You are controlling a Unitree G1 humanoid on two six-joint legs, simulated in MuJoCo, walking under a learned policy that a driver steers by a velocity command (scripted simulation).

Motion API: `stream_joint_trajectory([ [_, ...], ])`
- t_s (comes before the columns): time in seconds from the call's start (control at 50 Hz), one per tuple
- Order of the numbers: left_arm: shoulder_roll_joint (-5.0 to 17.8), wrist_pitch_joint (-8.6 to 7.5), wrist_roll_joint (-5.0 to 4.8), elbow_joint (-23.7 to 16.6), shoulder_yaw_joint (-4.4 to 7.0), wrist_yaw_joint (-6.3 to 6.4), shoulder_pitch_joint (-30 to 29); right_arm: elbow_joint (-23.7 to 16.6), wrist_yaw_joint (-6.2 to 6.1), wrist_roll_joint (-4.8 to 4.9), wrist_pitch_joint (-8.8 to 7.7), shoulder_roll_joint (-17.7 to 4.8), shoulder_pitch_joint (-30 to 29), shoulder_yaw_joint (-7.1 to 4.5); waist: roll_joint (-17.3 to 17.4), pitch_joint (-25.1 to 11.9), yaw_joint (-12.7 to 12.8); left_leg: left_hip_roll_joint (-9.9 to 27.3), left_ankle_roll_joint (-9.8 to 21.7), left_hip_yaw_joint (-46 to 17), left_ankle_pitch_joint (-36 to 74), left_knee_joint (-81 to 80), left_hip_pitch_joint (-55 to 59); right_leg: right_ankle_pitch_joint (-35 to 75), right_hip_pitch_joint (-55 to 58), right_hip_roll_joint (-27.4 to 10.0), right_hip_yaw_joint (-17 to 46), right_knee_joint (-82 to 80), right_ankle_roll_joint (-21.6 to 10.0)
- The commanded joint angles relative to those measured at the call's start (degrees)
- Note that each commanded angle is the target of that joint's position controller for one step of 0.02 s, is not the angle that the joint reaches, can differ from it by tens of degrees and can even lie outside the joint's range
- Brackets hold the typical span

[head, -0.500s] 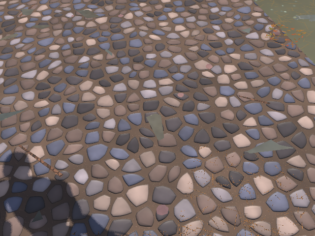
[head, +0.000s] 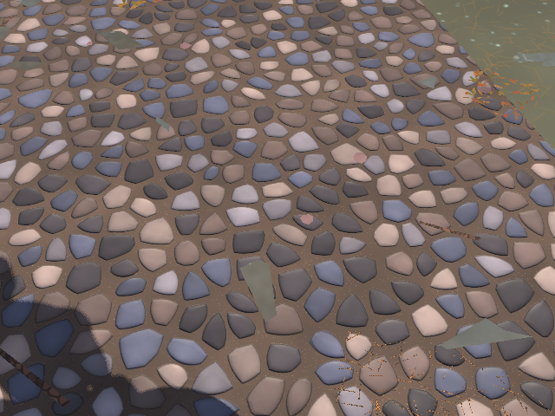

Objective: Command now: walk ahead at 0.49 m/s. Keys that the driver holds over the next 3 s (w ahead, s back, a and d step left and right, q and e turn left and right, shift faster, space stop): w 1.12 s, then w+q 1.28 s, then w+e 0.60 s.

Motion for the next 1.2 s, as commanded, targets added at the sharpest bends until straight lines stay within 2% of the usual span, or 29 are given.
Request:
stream_joint_trajectory([
  [0.02,1.7,1.22,0.15,-1.9,0.29,-0.61,1.8,-1.7,-0.14,0.19,-1.16,-4.6,3.5,-0.1,3.3,3.3,1.7,16.1,4.9,-13.5,10.9,-12.8,-1.3,5.6,-5.6,-2.1,-1.0,-4.7,1.4],
  [0.12,1.1,0.99,-0.95,-6.1,-0.38,-1.02,-10.7,-0.9,-0.23,0.33,-1.11,-4.1,9.2,0.65,4.4,4.0,-1.6,14.1,2.2,-9.2,23.2,-11.7,3.7,14.1,-6.3,-0.1,-4.7,-20.9,2.5],
  [0.22,1.7,0.39,-1.16,-8.5,-0.57,-0.85,-17.1,0.6,-0.97,-0.36,-0.92,-4.8,13.2,0.76,5.5,4.2,-3.2,16.5,2.7,-8.6,32.5,-8.2,13.8,12.5,-6.0,2.5,-6.3,-29.5,0.3],
  [0.28,3.5,-0.37,-1.02,-7.5,0.29,-0.13,-11.6,0.4,-1.45,-0.69,-0.86,-6.3,10.7,0.35,6.6,1.1,0.6,17.7,2.3,-7.3,50.9,0.5,16.6,5.3,3.2,6.0,-7.2,-32.5,-2.7],
  [0.3,4.6,-0.73,-0.99,-5.4,0.98,0.31,-5.0,0.4,-1.46,-0.76,-0.69,-7.0,9.9,0.18,6.6,-2.3,3.3,17.2,1.8,-6.9,54.7,7.8,16.6,4.4,10.1,7.6,-7.4,-34.4,-4.0],
  [0.32,6.0,-1.28,-0.44,-2.3,1.84,0.82,4.6,0.1,-1.36,-0.3,-0.49,-7.1,8.5,0.16,5.6,-6.8,7.6,15.7,0.9,-5.5,49.5,18.6,11.8,7.8,22.3,6.8,-6.4,-38.2,-5.5],
  [0.34,10.6,-1.57,1.11,-0.3,3.21,1.44,14.5,-1.8,-1.09,0.39,-0.6,-5.2,8.1,0.74,1.0,-13.7,10.7,13.0,0.1,-3.8,29.3,35.3,-0.4,3.3,37.3,-5.1,6.4,-38.2,-8.4],
  [0.36,14.7,-1.13,1.34,0.0,4.37,1.0,16.0,-2.3,-0.31,2.6,-0.35,0.3,15.6,1.42,-12.0,-19.8,6.6,1.3,-2.1,-2.8,-18.1,57.1,-21.4,1.7,51.2,-21.1,35.7,-44.1,-17.8],
  [0.38,11.6,-0.45,-0.8,-0.6,3.82,0.38,11.0,-2.4,-0.57,0.98,0.0,-5.5,10.1,-0.08,-1.4,-15.4,5.8,4.2,-1.0,-10.6,-16.0,60.0,-26.6,-3.6,45.8,-17.6,35.9,-47.7,-15.5],
  [0.4,8.6,-0.59,-1.4,-1.5,2.85,0.16,4.8,-4.5,-0.33,0.61,-0.27,-5.3,4.8,-0.25,-0.9,-6.9,3.8,6.6,-1.0,-10.5,-10.3,57.4,-28.2,-2.3,37.0,-15.8,26.8,-49.7,-13.2],
  [0.42,5.6,-1.07,-1.12,-1.6,2.06,-0.03,2.2,-4.9,-0.21,0.4,-0.42,-4.4,2.5,-0.23,1.5,-2.9,2.3,8.3,-1.1,-10.3,-7.1,54.4,-26.5,4.0,30.4,-13.4,21.3,-51.8,-11.5],
  [0.46,2.2,-1.81,-1.25,0.1,0.89,0.55,2.8,-4.5,0.36,-1.04,0.95,-2.3,3.6,-0.2,0.1,-1.0,-0.9,10.3,-2.3,-9.9,-5.3,49.3,-21.4,10.3,23.2,-9.0,12.9,-53.7,-8.3],
  [0.52,4.1,-2.9,-1.53,2.0,0.9,0.98,7.3,-5.4,1.23,-1.48,2.48,-1.3,1.9,-0.3,-1.0,-0.1,-2.0,10.8,-3.8,-8.0,-3.8,45.4,-22.0,16.6,21.6,-7.3,8.4,-55.2,-8.0],
  [0.58,5.4,-2.93,-1.5,2.4,0.88,0.96,10.3,-8.3,1.62,-1.35,3.13,-2.4,-6.3,-0.34,-1.5,2.2,-0.7,12.1,-5.3,-6.3,2.2,39.3,-27.9,17.6,22.5,-6.2,5.8,-57.2,-7.6],
  [0.68,5.3,-2.85,-1.51,3.2,0.31,0.97,15.3,-12.2,1.8,-0.42,2.9,-1.9,-17.9,0.46,-2.4,3.2,2.3,10.7,-5.9,-3.4,9.9,24.0,-28.3,24.8,26.7,-4.8,2.3,-57.0,-6.2],
  [0.78,6.1,-2.56,-0.84,4.7,0.37,1.64,18.6,-14.7,1.64,-0.32,2.25,-2.9,-23.8,0.51,-3.1,4.1,3.5,8.9,-3.5,-2.5,7.8,16.0,-28.2,30.5,35.7,-7.7,1.9,-54.0,-6.9],
  [0.82,6.9,-2.43,-0.62,4.7,0.61,1.99,17.1,-14.6,1.41,-0.37,1.73,-3.6,-21.9,0.12,-3.2,3.3,1.8,7.3,-1.7,-1.9,3.7,13.4,-24.0,39.5,37.5,-8.5,1.0,-50.0,-6.2],
  [0.84,7.5,-2.36,-0.55,4.6,0.8,2.12,16.1,-13.6,1.08,-0.41,1.44,-4.3,-18.4,-0.31,-3.6,1.4,0.1,5.5,-0.6,-1.3,1.5,12.4,-18.8,47.1,37.7,-8.4,0.3,-45.7,-5.5],
  [0.86,8.0,-2.13,-0.58,4.6,0.95,2.11,15.2,-11.3,0.66,-0.54,1.03,-5.2,-11.3,-0.96,-3.2,-2.2,-2.9,3.6,0.5,-0.5,1.5,9.9,-11.0,51.5,37.2,-7.4,-0.6,-37.7,-4.7],
  [0.88,7.6,-1.95,-0.92,4.2,0.79,2.0,14.4,-7.9,0.14,-1.22,0.44,-6.9,-1.4,-1.88,-1.4,-7.5,-6.8,4.7,2.1,-1.9,3.9,7.5,2.2,45.9,31.3,-5.1,-2.4,-26.2,-3.6],
  [0.9,4.5,-1.97,-2.3,2.1,-0.1,1.58,15.7,-6.4,-0.47,-2.77,0.08,-12.2,7.9,-3.31,5.6,-15.1,-8.7,18.8,6.1,-18.6,-1.1,6.6,18.8,24.4,16.2,-0.8,-5.1,-7.5,-1.9],
  [0.92,1.8,-1.82,-3.46,2.2,-0.22,1.16,21.5,-6.2,0.22,-2.37,0.61,-15.5,8.3,-4.14,14.9,-19.9,-5.6,31.1,13.1,-44.4,-1.4,-1.1,27.2,-17.7,0.0,9.4,-3.2,9.9,-0.6],
  [0.94,5.9,-1.41,-1.95,1.8,0.93,1.26,16.1,-6.9,0.59,-0.33,1.24,-12.8,2.5,-3.6,6.3,-13.7,-3.9,27.7,10.9,-41.7,-7.6,-3.3,20.8,-13.1,-4.4,5.4,3.2,12.8,-1.6],
  [0.96,5.6,-1.69,-1.53,0.1,0.95,0.95,11.0,-7.8,0.77,0.11,1.1,-8.9,-3.1,-2.47,4.1,-5.7,-2.4,25.7,8.9,-33.1,-6.8,-5.2,11.9,-7.6,-5.6,3.0,2.8,10.5,-1.6],
  [0.98,4.6,-1.79,-1.37,-0.2,0.88,0.77,9.0,-7.9,0.93,-0.11,0.69,-6.1,-5.6,-1.68,2.4,-2.4,-0.9,22.9,6.8,-27.4,-2.3,-7.3,5.9,-4.1,-3.7,1.1,2.6,7.0,-1.6],
  [1.02,2.9,-0.44,-0.09,0.4,0.82,0.19,10.3,-6.5,0.4,0.11,0.01,-3.0,-5.1,-0.59,4.1,-0.9,2.0,18.7,4.1,-19.6,4.4,-9.4,-0.4,-2.0,1.3,-0.7,2.1,2.4,-0.4],
  [1.06,2.2,0.59,0.1,0.1,0.86,-0.36,9.9,-5.0,0.12,0.22,-0.82,-4.1,-1.5,-0.6,4.2,-1.0,2.6,17.8,4.2,-16.8,10.7,-10.1,-0.9,-0.9,1.5,-0.7,0.9,0.6,0.6],
  [1.1,2.5,1.29,0.14,-1.3,0.9,-0.66,5.9,-4.3,-0.01,0.36,-1.09,-5.8,0.6,-0.83,4.1,0.4,2.5,17.1,4.2,-14.6,11.5,-11.5,-0.5,2.2,-2.2,-1.5,-0.1,-2.1,1.6],
  [1.2,3.4,1.37,-0.37,-6.1,0.71,-0.82,-7.3,-3.3,-0.05,0.51,-0.62,-5.4,6.6,-0.23,4.0,3.1,-0.5,15.4,3.9,-14.0,17.2,-12.2,3.0,10.6,-8.5,-1.7,-2.1,-15.3,4.3],
])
